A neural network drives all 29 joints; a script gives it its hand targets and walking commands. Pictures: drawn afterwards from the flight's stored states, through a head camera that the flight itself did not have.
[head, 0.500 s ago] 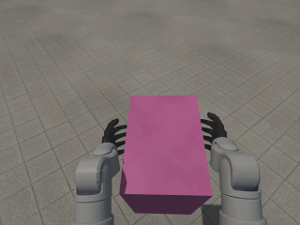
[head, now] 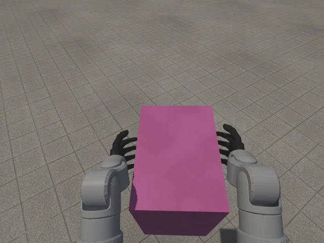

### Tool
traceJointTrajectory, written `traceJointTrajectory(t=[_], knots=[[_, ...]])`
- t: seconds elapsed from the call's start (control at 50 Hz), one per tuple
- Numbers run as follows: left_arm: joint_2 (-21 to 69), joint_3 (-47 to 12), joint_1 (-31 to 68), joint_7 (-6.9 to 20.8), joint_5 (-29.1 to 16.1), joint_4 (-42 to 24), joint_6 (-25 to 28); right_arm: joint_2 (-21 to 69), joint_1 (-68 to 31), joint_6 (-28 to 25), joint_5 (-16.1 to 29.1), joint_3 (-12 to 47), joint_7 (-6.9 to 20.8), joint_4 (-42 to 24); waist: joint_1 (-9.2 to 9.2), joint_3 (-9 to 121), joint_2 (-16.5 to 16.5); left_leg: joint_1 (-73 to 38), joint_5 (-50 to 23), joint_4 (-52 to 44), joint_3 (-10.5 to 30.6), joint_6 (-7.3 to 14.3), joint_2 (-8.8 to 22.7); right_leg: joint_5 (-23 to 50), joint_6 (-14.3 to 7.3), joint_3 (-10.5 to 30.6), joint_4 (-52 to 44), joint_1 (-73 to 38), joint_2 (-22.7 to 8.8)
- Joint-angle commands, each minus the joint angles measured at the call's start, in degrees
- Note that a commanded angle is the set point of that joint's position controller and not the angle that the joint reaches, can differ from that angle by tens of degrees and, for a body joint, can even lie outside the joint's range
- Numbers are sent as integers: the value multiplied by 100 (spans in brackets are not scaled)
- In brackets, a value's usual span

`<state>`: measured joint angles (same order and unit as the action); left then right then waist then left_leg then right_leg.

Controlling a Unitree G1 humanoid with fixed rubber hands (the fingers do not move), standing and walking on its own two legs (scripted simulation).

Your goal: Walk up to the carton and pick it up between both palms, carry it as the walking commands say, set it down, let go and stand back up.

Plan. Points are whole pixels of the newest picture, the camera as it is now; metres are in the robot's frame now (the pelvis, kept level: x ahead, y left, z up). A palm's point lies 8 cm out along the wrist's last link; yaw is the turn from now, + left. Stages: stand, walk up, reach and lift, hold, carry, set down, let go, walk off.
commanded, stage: carry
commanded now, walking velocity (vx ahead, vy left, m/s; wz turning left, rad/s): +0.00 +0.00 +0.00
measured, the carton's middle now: (175, 174) +0.29 +0.01 +0.02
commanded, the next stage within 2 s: hold in 1.34 s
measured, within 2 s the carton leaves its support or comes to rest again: neither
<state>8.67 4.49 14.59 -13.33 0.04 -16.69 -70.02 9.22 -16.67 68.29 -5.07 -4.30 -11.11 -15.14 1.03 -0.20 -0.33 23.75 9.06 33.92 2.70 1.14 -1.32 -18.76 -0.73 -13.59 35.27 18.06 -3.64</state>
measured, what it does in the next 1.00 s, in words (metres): steps on the spot: left foot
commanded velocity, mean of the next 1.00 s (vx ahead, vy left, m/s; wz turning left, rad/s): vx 0.00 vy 0.00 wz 0.00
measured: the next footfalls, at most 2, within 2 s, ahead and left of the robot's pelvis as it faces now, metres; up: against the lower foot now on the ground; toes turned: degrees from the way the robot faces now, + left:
left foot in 0.32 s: +0.05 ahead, +0.10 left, +0.00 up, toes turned -12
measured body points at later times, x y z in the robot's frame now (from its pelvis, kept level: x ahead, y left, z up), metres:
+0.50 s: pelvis -0.02 +0.00 -0.01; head -0.01 +0.02 +0.44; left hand +0.27 +0.14 +0.07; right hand +0.29 -0.12 +0.09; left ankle +0.01 +0.11 -0.73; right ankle +0.04 -0.10 -0.73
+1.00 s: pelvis -0.04 -0.01 +0.00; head -0.04 -0.01 +0.45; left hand +0.25 +0.13 +0.09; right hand +0.27 -0.13 +0.09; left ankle +0.01 +0.11 -0.72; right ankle +0.04 -0.11 -0.72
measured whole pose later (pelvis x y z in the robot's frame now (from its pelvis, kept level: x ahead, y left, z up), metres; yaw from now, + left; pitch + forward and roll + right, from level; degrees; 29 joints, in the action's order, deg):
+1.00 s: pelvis -0.04 -0.01 +0.00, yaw +1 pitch +0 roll +0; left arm 8.7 4.5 14.7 -13.2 0.2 -16.4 -69.5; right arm 9.2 -16.6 67.6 -5.1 -4.3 -11.1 -15.0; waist 0.3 0.1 -0.2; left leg 21.4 15.0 36.6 2.6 0.8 -0.9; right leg -12.2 -2.3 -13.7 34.5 22.0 -5.0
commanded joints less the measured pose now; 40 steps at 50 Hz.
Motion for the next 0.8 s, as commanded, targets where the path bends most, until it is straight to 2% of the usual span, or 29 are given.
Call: traceJointTrajectory(t=[0.0,0.04,0.06,0.08,0.1,0.12,0.14,0.16,0.2,0.22,0.26,0.28,0.3,0.32,0.34,0.36,0.42,0.44,0.46,0.48,0.52,0.58,0.62,0.7,0.78], knots=[[5339,-3324,2861,822,-1519,-1026,121,5276,-1792,-63,1726,2797,754,-515,-100,1847,-853,491,2021,-1864,966,95,833,-939,-222,536,-203,-769,-161],[5380,-3335,2895,823,-1559,-1091,122,5316,-1841,-61,1732,2814,749,-571,-54,1906,-672,679,1909,-1678,714,-44,662,-1055,-300,639,-533,-1041,-228],[5405,-3338,2925,825,-1568,-1118,127,5350,-1859,-58,1735,2839,753,-585,-41,1858,-385,774,1735,-1369,466,-121,484,-1342,-365,837,-884,-1082,-422],[5427,-3327,2949,828,-1574,-1115,128,5345,-1871,-56,1728,2852,747,-631,-61,1812,129,667,1452,-734,180,-122,312,-1693,-440,1133,-1307,-891,-754],[5419,-3280,2937,828,-1553,-1059,127,5337,-1841,-54,1721,2859,738,-632,-94,1876,868,211,1060,507,-233,-84,75,-2067,-549,1596,-1899,-408,-1324],[5444,-3248,2841,837,-1523,-1003,127,5312,-1841,-55,1706,2853,732,-625,-114,1843,1222,-193,1117,1568,-474,-74,20,-2516,-721,1904,-2400,223,-1892],[5400,-3148,2749,854,-1457,-912,122,5292,-1927,-49,1715,2859,725,-600,-143,1699,1260,-381,1356,2286,-425,-81,130,-2640,-774,1886,-2572,673,-2097],[5339,-3104,2780,868,-1440,-916,118,5295,-1896,-55,1695,2831,714,-537,-183,1633,1099,-394,1445,2642,-340,-86,255,-2489,-725,1753,-2516,791,-2100],[5282,-3092,2897,847,-1401,-821,93,5213,-1827,-37,1679,2710,711,-318,-253,1602,662,-263,1443,1690,-392,-71,497,-1981,-509,1277,-2005,446,-1862],[5293,-3099,2946,830,-1364,-760,86,5209,-1845,-25,1708,2717,727,-253,-279,1587,452,-329,1224,973,-429,-22,492,-1714,-487,1128,-1679,274,-1673],[5243,-3088,2768,799,-1260,-691,87,5227,-1915,-26,1762,2829,756,-339,-207,1660,170,-355,736,-51,-329,12,268,-1115,-407,899,-1086,-125,-1255],[5202,-3079,2740,786,-1242,-720,101,5246,-1964,-31,1795,2852,783,-347,-158,1702,-96,-356,38,-472,-45,22,408,-854,-332,792,-745,-294,-1000],[5219,-3070,2655,781,-1237,-731,113,5220,-1988,-57,1813,2833,790,-369,-95,1863,-632,-548,-1027,-716,697,97,905,-468,-184,551,-127,-227,-685],[5271,-3116,2662,775,-1261,-809,140,5264,-1893,-92,1840,2825,794,-368,-79,1971,-1091,-767,-1523,-912,1141,259,1188,-221,-90,488,243,-17,-362],[5346,-3225,2737,772,-1321,-901,169,5315,-1794,-130,1861,2850,800,-378,-107,2131,-1344,-986,-2009,-883,1427,436,1393,43,-75,596,378,60,-184],[5426,-3315,2825,777,-1371,-983,202,5358,-1762,-157,1865,2842,814,-424,-117,2196,-1313,-1029,-2113,-868,1413,501,1421,46,-58,613,414,62,-132],[5550,-3475,3014,816,-1523,-1225,306,5447,-1731,-249,1852,2853,831,-558,-82,2574,-808,-900,-2680,-405,800,365,1128,837,-100,689,110,-683,-347],[5487,-3436,2897,826,-1505,-1136,309,5393,-1665,-253,1806,2854,811,-542,-75,2666,-534,-820,-2619,-237,606,296,1008,1306,-120,750,5,-950,-505],[5425,-3400,2756,836,-1484,-1074,321,5339,-1590,-264,1771,2861,798,-547,-73,2778,-379,-794,-2542,-90,465,260,913,1703,-133,798,-51,-1171,-638],[5394,-3394,2669,845,-1476,-1046,329,5295,-1504,-271,1741,2855,793,-548,-71,2852,-326,-724,-2302,-62,392,245,833,1762,-145,798,-64,-1282,-735],[5379,-3351,2648,875,-1453,-967,345,5292,-1556,-275,1729,2894,799,-528,-74,2654,-150,-503,-1576,-146,323,223,732,1352,-185,823,-283,-1228,-808],[5307,-3275,2600,905,-1406,-859,356,5265,-1591,-274,1683,2936,800,-454,-85,2328,117,-297,-862,-295,293,193,670,541,-237,891,-647,-1007,-819],[5282,-3232,2587,922,-1378,-784,356,5279,-1652,-273,1684,2969,805,-410,-86,2236,174,-187,-512,-360,295,199,628,212,-257,933,-793,-960,-842],[5256,-3179,2577,947,-1345,-706,367,5294,-1766,-282,1685,3014,802,-407,-91,2191,286,-142,-253,-338,200,178,542,-78,-290,1023,-1008,-931,-961],[5258,-3179,2606,959,-1336,-697,378,5321,-1756,-284,1672,3004,813,-349,-97,2119,246,-130,-60,-445,222,196,534,-417,-282,1004,-1090,-834,-960]])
